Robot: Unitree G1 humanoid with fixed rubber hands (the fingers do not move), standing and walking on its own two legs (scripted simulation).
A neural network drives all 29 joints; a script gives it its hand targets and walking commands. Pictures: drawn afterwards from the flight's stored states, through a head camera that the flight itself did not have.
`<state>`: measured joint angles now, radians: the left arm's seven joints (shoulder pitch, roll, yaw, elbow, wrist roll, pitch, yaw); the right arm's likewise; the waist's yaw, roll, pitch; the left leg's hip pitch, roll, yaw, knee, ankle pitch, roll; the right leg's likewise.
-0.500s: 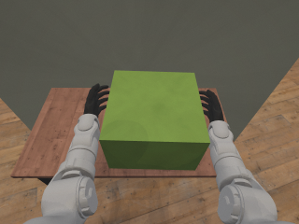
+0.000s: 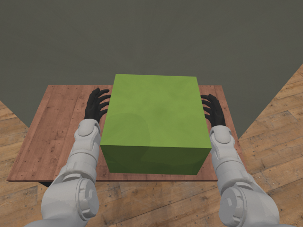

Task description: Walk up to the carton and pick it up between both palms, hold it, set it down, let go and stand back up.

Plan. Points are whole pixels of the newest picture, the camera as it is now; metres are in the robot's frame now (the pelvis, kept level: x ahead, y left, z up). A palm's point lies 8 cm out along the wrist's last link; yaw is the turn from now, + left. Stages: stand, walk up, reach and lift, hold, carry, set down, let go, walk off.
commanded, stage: set down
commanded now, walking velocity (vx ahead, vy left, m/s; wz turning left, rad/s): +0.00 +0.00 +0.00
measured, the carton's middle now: (154, 122) +0.40 +0.02 +0.00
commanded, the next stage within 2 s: none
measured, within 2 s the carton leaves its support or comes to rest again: rests again in 0.78 s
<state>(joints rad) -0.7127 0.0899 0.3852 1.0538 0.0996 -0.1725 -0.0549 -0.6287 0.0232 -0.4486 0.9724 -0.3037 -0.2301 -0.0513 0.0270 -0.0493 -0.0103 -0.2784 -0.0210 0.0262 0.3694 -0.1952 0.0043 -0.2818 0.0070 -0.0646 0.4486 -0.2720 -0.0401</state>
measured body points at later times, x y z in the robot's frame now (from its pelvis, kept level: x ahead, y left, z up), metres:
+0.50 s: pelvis +0.02 +0.00 +0.00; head +0.13 +0.01 +0.43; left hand +0.43 +0.19 -0.01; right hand +0.42 -0.16 -0.02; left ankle -0.01 +0.12 -0.74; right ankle -0.03 -0.08 -0.74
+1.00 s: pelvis +0.01 +0.01 -0.01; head +0.15 +0.01 +0.42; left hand +0.42 +0.20 -0.03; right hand +0.41 -0.15 -0.04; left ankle -0.01 +0.12 -0.74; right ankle -0.03 -0.08 -0.74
